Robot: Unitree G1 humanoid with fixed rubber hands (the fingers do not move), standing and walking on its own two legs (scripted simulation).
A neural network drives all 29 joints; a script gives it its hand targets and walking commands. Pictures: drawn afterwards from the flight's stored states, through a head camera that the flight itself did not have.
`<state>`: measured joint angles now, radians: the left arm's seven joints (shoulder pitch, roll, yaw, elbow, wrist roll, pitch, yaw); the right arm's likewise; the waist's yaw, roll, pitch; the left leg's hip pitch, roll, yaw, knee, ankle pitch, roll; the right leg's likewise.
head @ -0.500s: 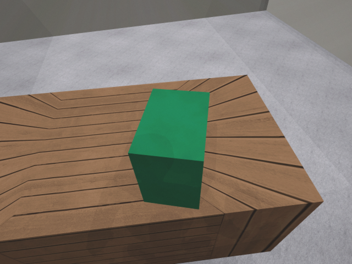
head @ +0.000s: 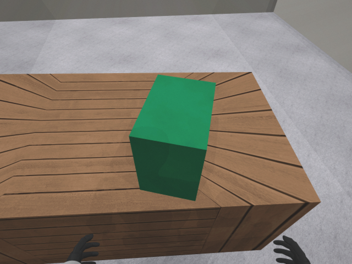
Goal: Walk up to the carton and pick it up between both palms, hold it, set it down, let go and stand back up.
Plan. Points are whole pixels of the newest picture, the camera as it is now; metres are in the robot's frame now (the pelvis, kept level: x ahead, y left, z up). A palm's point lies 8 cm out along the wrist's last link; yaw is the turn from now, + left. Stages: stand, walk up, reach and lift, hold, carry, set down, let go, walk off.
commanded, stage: reach and lift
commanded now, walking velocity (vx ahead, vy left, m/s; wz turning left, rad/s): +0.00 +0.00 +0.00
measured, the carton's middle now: (176, 138) +0.50 +0.00 -0.04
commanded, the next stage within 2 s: none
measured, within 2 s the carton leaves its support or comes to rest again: neither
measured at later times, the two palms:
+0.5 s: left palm out of the picture +0.17 +0.25 -0.07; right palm out of the picture +0.14 -0.21 -0.05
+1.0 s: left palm (62, 245) +0.21 +0.26 -0.04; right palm (257, 241) +0.19 -0.16 -0.04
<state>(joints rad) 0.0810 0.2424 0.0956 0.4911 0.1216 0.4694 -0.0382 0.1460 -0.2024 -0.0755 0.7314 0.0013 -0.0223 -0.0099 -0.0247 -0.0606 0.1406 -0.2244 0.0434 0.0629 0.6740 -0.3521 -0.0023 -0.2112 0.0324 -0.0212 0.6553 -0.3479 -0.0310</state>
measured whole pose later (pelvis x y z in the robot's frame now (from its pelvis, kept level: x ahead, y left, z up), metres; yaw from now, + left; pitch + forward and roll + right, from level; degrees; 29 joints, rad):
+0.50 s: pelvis +0.00 +0.01 +0.01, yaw -1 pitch -4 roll +0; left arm 0.14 0.30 0.02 0.52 -0.05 0.11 -0.05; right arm 0.27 -0.07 -0.05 0.56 -0.03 -0.19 -0.10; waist 0.00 -0.06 0.13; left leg -0.19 0.03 0.08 0.53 -0.27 0.01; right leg -0.19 0.02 0.00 0.52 -0.26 -0.02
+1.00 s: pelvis +0.04 +0.04 +0.01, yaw +0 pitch -6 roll -2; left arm 0.20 0.28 -0.06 0.56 -0.14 -0.26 -0.08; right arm 0.20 -0.03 -0.06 0.75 0.09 -0.47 -0.10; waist 0.02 -0.01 0.09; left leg -0.09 0.01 0.08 0.53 -0.34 0.04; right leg -0.05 0.00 0.00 0.45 -0.30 0.02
